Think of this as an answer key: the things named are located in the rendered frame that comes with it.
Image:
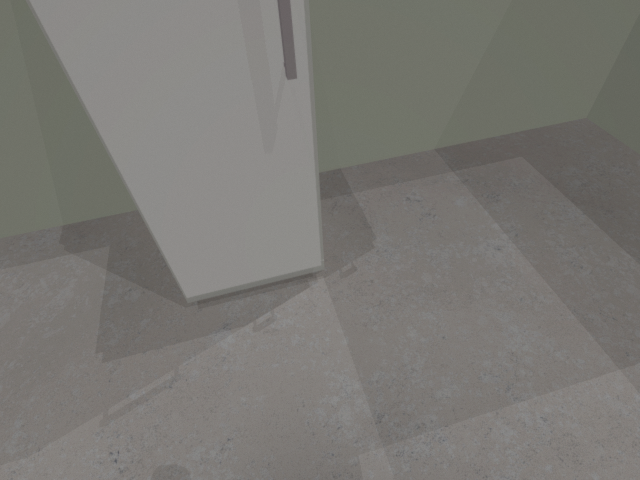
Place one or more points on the fridge door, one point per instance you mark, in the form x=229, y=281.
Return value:
x=215, y=144

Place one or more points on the handle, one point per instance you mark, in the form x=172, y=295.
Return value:
x=285, y=17

